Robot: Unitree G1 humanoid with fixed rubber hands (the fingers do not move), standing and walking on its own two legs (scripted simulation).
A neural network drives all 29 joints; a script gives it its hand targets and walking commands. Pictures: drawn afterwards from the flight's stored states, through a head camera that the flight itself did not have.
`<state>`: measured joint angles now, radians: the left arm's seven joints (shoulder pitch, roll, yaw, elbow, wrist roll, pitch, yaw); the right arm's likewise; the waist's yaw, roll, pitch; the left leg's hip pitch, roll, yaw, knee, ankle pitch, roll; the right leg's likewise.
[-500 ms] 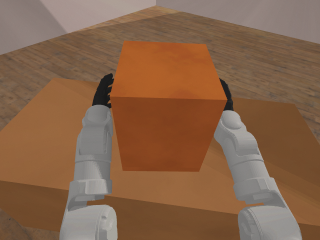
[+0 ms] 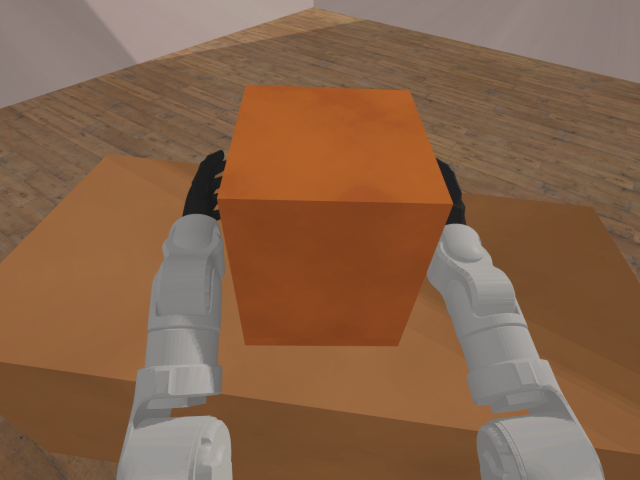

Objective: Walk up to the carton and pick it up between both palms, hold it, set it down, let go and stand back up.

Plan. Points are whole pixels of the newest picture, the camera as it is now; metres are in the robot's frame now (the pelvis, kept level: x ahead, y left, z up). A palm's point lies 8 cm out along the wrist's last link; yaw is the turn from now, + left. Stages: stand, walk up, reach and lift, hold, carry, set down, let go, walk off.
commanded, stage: hold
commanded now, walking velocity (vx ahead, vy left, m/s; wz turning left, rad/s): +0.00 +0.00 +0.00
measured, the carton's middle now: (325, 221) +0.37 -0.01 +0.15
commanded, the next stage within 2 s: none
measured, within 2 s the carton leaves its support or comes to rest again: neither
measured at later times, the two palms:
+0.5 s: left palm (200, 218) +0.36 +0.14 +0.17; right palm (444, 225) +0.35 -0.15 +0.17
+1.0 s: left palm (199, 214) +0.36 +0.14 +0.18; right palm (444, 221) +0.35 -0.15 +0.17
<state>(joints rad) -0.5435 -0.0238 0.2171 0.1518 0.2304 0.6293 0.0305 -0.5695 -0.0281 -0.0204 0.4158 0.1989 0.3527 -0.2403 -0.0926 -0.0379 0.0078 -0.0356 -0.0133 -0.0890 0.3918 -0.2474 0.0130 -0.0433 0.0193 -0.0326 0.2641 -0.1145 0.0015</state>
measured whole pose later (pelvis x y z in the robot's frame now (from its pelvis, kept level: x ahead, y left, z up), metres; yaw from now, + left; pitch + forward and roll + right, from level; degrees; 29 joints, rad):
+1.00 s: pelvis -0.01 +0.00 +0.00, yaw +0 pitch -6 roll -1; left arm -0.59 -0.02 0.24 0.22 0.23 0.62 0.03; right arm -0.61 -0.02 -0.05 0.48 0.17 0.34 -0.23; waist -0.08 -0.04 -0.01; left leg -0.04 -0.02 -0.08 0.38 -0.23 0.01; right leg -0.06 0.02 -0.03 0.27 -0.11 0.00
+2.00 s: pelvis +0.00 +0.00 +0.00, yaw +0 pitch -7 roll -2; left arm -0.56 -0.03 0.22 0.16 0.25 0.64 0.03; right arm -0.58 -0.03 -0.03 0.44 0.19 0.34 -0.23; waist -0.09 -0.05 0.02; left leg -0.03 -0.01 -0.08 0.39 -0.24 0.02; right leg -0.04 0.02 -0.03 0.27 -0.11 0.00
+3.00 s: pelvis +0.00 +0.00 +0.00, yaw +0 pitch -6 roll -2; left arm -0.57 -0.03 0.23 0.19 0.24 0.63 0.03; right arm -0.59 -0.03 -0.03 0.46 0.19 0.34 -0.24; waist -0.08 -0.04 0.01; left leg -0.04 -0.01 -0.08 0.39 -0.24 0.01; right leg -0.05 0.02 -0.03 0.27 -0.11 0.00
